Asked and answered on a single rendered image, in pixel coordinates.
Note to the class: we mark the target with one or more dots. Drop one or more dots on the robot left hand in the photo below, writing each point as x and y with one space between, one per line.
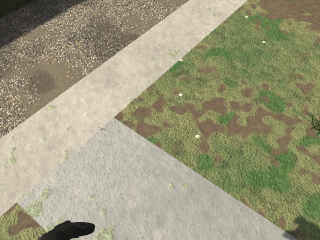
68 230

